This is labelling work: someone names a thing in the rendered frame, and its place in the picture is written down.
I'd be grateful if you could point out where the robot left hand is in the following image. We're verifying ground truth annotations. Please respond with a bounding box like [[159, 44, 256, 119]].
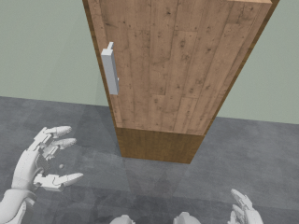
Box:
[[11, 126, 84, 193]]

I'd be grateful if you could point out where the left robot forearm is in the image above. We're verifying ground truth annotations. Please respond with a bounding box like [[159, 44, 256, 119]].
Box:
[[0, 188, 37, 224]]

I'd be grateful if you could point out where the handle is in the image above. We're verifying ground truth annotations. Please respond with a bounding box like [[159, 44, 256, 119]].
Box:
[[101, 42, 120, 95]]

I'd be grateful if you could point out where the cupboard door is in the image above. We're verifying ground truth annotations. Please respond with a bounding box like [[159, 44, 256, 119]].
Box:
[[88, 0, 273, 136]]

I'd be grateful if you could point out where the robot right shin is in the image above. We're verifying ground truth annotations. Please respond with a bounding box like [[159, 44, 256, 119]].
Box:
[[180, 212, 190, 216]]

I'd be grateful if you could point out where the right robot thigh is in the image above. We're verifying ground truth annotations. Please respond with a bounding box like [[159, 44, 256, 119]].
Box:
[[173, 215, 201, 224]]

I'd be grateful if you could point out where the robot right hand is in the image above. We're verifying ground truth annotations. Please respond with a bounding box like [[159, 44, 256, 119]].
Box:
[[227, 189, 263, 224]]

